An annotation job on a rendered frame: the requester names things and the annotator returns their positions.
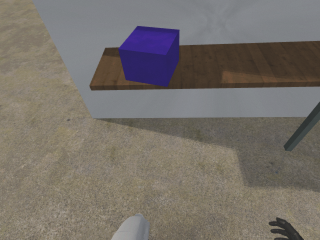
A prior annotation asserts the robot right hand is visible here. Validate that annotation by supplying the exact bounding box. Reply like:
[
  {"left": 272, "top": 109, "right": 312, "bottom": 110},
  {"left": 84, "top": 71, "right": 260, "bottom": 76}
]
[{"left": 269, "top": 217, "right": 304, "bottom": 240}]

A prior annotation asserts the table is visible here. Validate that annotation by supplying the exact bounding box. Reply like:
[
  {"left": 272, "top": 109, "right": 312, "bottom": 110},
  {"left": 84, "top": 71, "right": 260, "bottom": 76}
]
[{"left": 89, "top": 41, "right": 320, "bottom": 151}]

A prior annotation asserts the left robot thigh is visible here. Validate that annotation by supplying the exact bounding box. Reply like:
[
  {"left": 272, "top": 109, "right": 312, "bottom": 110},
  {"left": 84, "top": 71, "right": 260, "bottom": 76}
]
[{"left": 111, "top": 216, "right": 150, "bottom": 240}]

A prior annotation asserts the carton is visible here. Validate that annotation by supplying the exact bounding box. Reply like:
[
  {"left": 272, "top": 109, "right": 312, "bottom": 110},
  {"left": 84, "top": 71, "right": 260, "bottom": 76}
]
[{"left": 118, "top": 26, "right": 180, "bottom": 87}]

